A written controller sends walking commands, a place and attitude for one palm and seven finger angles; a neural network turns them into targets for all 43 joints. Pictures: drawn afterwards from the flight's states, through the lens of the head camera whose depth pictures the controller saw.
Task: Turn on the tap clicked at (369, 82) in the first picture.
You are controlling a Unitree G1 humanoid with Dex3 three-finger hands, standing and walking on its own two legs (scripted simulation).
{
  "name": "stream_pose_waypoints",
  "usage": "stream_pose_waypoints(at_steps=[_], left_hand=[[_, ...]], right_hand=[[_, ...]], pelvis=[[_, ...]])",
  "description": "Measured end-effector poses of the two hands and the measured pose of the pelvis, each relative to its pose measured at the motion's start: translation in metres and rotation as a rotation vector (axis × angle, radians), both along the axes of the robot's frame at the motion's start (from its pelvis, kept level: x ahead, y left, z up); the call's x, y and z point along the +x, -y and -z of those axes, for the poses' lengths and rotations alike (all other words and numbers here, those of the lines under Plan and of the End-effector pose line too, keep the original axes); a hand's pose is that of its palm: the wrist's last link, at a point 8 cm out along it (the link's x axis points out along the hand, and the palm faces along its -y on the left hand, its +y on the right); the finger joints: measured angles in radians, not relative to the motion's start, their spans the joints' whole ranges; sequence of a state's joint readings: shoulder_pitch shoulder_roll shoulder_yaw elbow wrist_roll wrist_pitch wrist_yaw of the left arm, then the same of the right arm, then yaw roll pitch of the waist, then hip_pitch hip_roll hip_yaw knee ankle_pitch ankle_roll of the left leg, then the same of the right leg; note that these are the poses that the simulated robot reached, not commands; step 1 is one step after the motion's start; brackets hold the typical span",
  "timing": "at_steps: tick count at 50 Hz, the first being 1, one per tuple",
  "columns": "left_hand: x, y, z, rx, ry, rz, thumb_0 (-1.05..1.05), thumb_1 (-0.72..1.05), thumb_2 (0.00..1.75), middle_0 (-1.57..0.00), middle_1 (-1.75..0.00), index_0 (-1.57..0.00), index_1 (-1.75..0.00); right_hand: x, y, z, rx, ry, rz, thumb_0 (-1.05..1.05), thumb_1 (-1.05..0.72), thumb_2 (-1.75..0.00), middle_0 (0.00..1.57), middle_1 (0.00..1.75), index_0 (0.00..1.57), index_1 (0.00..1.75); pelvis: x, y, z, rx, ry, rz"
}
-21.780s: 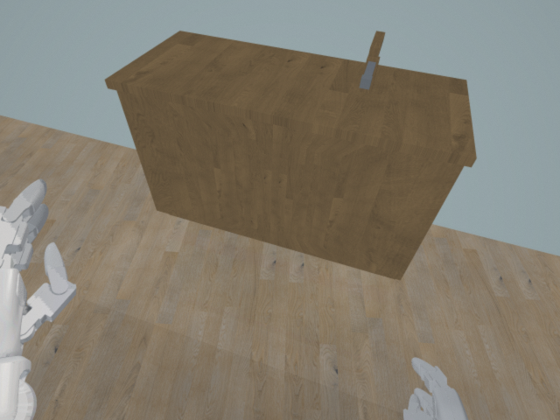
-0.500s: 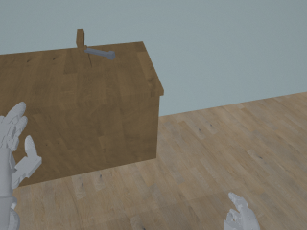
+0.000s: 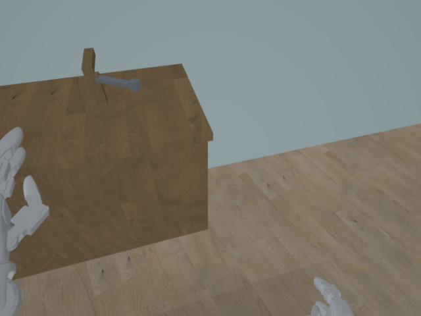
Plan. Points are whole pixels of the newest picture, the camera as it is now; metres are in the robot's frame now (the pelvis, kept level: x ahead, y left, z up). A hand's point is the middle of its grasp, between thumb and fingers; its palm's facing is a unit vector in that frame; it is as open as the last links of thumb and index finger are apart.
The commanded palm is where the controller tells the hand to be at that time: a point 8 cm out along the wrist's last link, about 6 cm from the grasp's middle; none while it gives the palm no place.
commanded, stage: take the last steps up to it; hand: left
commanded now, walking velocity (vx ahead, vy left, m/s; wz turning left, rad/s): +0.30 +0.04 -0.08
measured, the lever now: (134, 85) +0.73 +0.26 +0.07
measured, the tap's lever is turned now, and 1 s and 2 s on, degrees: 57 57 57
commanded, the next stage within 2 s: come to a stop and stand still in 0.60 s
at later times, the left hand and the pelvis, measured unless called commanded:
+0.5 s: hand (91, 138) +0.35 +0.22 +0.19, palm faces +0.35 -0.79 -0.51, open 7.4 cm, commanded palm +0.30 +0.27 +0.20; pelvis +0.13 -0.01 +0.00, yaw -3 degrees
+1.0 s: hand (117, 104) +0.46 +0.21 +0.19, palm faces +0.35 -0.84 -0.42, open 7.4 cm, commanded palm +0.41 +0.25 +0.20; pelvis +0.23 -0.02 +0.02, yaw -3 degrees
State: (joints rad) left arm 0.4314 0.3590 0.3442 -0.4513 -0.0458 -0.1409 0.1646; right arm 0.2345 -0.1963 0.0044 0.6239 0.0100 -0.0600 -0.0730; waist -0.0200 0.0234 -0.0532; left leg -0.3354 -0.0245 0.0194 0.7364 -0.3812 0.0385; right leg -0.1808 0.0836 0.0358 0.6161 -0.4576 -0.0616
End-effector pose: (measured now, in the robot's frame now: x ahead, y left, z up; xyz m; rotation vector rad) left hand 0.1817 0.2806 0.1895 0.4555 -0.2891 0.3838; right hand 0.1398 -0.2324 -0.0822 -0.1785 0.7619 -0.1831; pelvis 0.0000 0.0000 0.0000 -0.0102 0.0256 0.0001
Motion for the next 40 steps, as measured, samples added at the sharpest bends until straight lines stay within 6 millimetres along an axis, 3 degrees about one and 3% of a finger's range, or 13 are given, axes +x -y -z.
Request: stream_pose_waypoints(at_steps=[7, 13, 17, 22, 28, 34, 40], left_hand=[[0.030, -0.001, -0.005, 0.003, 0.040, 0.033, 0.02, 0.89, 0.89, -0.21, -0.30, -0.22, -0.30], [0.074, -0.013, -0.002, 0.017, 0.055, 0.038, 0.02, 0.89, 0.90, -0.21, -0.30, -0.21, -0.30], [0.105, -0.004, -0.009, 0.039, 0.011, 0.063, 0.02, 0.89, 0.90, -0.21, -0.30, -0.21, -0.30], [0.124, 0.015, -0.023, 0.113, -0.030, 0.089, 0.02, 0.89, 0.90, -0.21, -0.30, -0.21, -0.30], [0.145, 0.023, -0.014, 0.090, -0.038, 0.028, 0.01, 0.89, 0.89, -0.21, -0.30, -0.22, -0.30], [0.177, 0.024, -0.008, 0.002, -0.038, 0.008, 0.02, 0.89, 0.89, -0.21, -0.30, -0.22, -0.30], [0.209, 0.020, -0.013, 0.037, 0.036, 0.059, 0.02, 0.89, 0.89, -0.21, -0.30, -0.22, -0.30]], right_hand=[[0.021, 0.007, -0.001, -0.017, -0.064, 0.012, 0.01, -0.90, -0.90, 0.20, 0.29, 0.20, 0.30], [0.063, 0.003, 0.004, -0.017, -0.001, 0.055, 0.01, -0.90, -0.90, 0.20, 0.29, 0.20, 0.30], [0.085, -0.012, -0.002, 0.041, 0.042, 0.051, 0.01, -0.90, -0.90, 0.20, 0.29, 0.20, 0.30], [0.107, -0.018, -0.002, 0.091, 0.054, 0.032, 0.01, -0.90, -0.90, 0.20, 0.29, 0.20, 0.30], [0.137, 0.003, 0.018, 0.072, -0.022, 0.001, 0.01, -0.90, -0.90, 0.20, 0.30, 0.20, 0.30], [0.170, 0.029, -0.004, -0.017, -0.044, 0.012, 0.02, -0.90, -0.90, 0.20, 0.29, 0.20, 0.30], [0.217, 0.038, -0.017, -0.062, 0.061, 0.055, 0.01, -0.90, -0.90, 0.20, 0.29, 0.20, 0.30]], pelvis=[[0.036, -0.004, -0.004, 0.015, 0.021, 0.007], [0.065, -0.017, 0.007, 0.044, 0.053, 0.053], [0.079, -0.015, -0.001, 0.051, 0.043, 0.062], [0.107, -0.005, -0.008, 0.035, 0.032, 0.069], [0.144, 0.011, -0.002, 0.016, 0.037, 0.040], [0.175, 0.013, -0.014, 0.039, 0.045, 0.029], [0.207, 0.008, -0.003, 0.035, 0.052, 0.042]])
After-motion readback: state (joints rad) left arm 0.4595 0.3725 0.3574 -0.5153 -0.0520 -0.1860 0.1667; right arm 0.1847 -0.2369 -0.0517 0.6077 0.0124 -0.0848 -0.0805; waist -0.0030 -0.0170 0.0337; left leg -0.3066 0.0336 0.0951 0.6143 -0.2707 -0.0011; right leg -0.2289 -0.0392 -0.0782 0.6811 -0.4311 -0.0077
